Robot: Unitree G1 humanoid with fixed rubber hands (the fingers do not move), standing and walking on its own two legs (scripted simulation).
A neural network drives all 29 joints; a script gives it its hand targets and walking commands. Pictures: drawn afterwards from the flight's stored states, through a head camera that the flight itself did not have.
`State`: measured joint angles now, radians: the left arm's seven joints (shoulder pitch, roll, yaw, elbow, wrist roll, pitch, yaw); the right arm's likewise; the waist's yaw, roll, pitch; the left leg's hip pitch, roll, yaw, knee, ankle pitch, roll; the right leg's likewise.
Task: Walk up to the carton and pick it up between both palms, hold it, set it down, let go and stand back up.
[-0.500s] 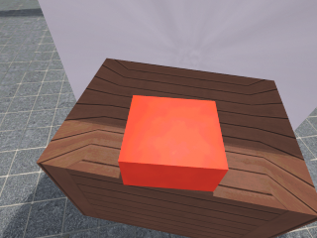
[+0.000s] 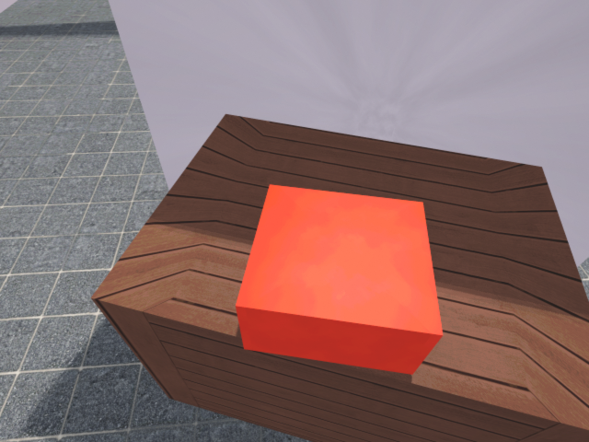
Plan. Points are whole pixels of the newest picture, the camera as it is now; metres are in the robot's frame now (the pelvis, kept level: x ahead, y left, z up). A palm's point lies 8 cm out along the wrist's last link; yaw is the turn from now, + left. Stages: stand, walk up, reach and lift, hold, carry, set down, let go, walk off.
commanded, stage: stand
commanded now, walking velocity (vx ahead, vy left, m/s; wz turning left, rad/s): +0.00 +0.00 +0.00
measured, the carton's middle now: (336, 273) +0.41 -0.06 -0.06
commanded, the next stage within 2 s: none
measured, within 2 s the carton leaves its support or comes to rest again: neither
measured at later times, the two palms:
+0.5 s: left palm out of the picture +0.01 +0.25 -0.14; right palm out of the picture +0.07 -0.25 -0.13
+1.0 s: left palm out of the picture -0.01 +0.23 -0.14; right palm out of the picture +0.05 -0.25 -0.14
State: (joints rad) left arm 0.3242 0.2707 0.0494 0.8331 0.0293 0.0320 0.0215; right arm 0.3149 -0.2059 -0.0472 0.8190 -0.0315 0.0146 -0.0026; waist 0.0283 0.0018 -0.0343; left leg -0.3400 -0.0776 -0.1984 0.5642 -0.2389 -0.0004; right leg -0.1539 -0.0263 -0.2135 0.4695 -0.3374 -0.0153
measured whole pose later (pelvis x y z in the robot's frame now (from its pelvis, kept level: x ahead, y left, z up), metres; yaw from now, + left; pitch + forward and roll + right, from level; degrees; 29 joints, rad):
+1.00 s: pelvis +0.01 -0.01 +0.00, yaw +2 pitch -1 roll -1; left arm 0.33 0.18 0.04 1.03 0.03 0.04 0.04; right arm 0.29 -0.17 -0.04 0.99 -0.02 0.03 -0.05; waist 0.03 0.00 0.01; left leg -0.28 -0.08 -0.21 0.58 -0.27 -0.01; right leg -0.07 -0.03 -0.24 0.48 -0.38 -0.02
